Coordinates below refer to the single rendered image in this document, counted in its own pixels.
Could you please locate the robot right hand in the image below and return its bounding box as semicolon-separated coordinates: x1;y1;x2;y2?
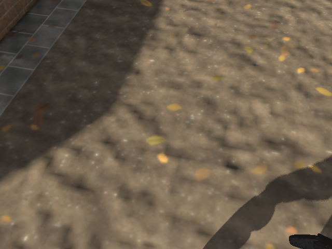
289;233;332;249

